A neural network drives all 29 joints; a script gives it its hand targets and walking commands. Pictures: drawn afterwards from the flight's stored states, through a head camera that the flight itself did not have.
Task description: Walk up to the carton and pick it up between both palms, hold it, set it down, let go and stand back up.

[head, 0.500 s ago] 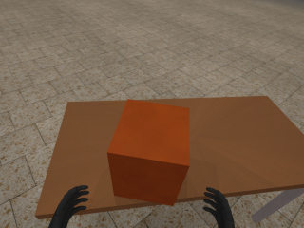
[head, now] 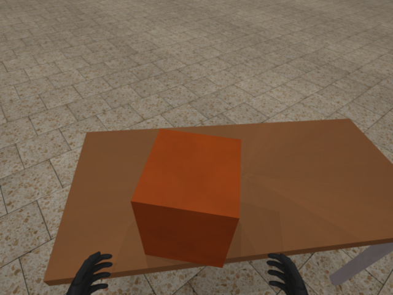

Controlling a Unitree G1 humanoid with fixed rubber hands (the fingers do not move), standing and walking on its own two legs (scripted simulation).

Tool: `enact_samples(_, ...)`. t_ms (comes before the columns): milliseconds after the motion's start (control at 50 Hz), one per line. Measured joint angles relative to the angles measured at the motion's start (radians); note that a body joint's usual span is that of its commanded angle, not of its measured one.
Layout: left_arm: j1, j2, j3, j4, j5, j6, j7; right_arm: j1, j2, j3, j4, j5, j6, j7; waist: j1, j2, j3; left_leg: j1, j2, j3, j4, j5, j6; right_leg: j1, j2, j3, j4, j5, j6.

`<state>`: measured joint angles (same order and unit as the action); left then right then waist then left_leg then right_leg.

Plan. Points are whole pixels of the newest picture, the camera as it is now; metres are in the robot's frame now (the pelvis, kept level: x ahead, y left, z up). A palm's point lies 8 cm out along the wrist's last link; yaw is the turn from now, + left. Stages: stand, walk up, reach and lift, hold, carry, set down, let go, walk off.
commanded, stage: set down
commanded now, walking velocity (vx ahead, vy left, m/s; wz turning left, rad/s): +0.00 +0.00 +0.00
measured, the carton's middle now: (191, 199) +0.36 +0.02 -0.03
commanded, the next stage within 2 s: let go in 0.46 s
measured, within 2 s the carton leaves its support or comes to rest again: neither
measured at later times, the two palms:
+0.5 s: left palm out of the picture +0.16 +0.22 -0.08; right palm out of the picture +0.16 -0.23 -0.08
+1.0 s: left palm out of the picture +0.15 +0.22 -0.08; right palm out of the picture +0.15 -0.23 -0.08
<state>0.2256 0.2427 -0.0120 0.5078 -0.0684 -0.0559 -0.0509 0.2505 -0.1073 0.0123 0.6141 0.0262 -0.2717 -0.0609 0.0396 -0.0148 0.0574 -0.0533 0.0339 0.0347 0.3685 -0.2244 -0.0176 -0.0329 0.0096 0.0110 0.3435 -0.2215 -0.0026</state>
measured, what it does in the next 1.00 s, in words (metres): stands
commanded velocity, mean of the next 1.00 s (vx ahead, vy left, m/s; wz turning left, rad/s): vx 0.00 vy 0.00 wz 0.00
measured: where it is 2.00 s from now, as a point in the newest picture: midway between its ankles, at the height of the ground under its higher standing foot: outside the picture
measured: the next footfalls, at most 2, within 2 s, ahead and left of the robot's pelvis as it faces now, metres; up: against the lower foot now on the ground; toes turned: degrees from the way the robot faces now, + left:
none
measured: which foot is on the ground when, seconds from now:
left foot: down 0.00-1.00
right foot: down 0.00-1.00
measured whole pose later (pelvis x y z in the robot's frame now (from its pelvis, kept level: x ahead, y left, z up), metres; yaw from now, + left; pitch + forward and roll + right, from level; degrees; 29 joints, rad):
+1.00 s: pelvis -0.01 +0.00 +0.00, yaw +0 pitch -4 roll +0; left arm 0.17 0.20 -0.01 0.54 0.00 0.11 0.01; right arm 0.17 -0.20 -0.03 0.73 -0.02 -0.18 0.01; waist 0.01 -0.01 0.06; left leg -0.11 0.04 0.04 0.41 -0.23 -0.02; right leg -0.10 0.01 0.01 0.40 -0.23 -0.01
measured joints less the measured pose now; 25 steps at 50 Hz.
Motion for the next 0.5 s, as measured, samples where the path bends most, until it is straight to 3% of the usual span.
enact_samples(500, -0.048, -0.037, 0.014, 0.029, 0.071, 0.159, 0.041, -0.09, -0.077, -0.031, 0.136, -0.043, 0.057, 0.059, -0.024, 0.01, 0.014, -0.021, 0.005, -0.003, 0.003, 0.003, -0.007, -0.027, 0.003, -0.008, 0.016, -0.005, -0.006)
